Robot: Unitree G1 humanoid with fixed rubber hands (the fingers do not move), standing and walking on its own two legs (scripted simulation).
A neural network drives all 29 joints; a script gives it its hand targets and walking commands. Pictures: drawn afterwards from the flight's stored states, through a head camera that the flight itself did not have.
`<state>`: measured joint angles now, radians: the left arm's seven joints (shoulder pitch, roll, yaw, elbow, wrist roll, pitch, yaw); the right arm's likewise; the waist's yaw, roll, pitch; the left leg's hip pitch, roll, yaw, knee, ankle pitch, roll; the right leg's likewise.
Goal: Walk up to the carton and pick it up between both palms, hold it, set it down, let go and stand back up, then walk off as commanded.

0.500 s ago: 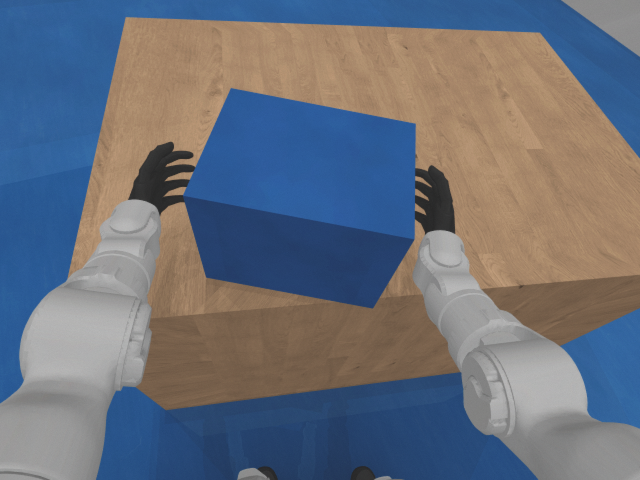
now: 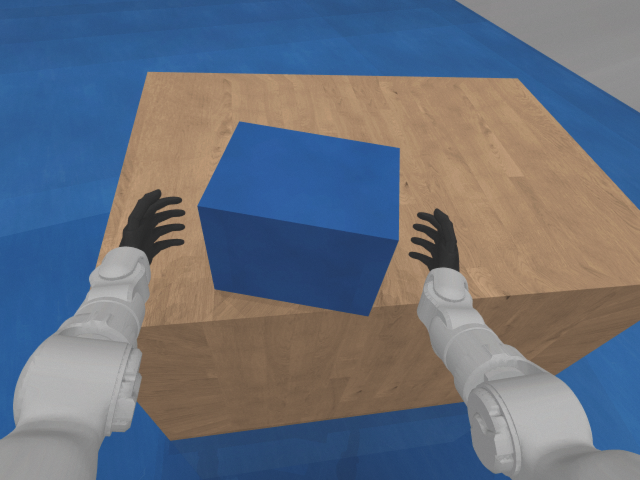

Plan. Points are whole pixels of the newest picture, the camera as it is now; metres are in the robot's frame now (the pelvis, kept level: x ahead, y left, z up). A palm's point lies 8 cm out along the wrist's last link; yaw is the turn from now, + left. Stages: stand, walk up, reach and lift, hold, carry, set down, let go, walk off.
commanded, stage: set down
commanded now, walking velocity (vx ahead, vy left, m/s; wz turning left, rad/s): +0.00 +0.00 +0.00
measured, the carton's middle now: (304, 220) +0.49 -0.02 +0.01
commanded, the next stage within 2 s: none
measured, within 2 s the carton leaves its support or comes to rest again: neither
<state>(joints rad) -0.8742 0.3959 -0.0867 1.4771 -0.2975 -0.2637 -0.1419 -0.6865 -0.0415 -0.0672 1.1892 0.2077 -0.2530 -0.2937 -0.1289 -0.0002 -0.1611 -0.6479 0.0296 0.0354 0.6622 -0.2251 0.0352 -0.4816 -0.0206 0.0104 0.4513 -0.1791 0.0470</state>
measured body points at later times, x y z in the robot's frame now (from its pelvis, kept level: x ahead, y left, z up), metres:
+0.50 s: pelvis +0.02 -0.03 +0.01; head +0.01 +0.00 +0.46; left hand +0.35 +0.24 +0.04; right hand +0.31 -0.21 +0.04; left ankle +0.06 +0.06 -0.72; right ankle +0.03 -0.20 -0.72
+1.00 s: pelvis +0.02 -0.05 +0.01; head +0.01 -0.02 +0.46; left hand +0.27 +0.27 +0.04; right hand +0.24 -0.21 +0.04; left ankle +0.06 +0.06 -0.72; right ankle +0.03 -0.20 -0.72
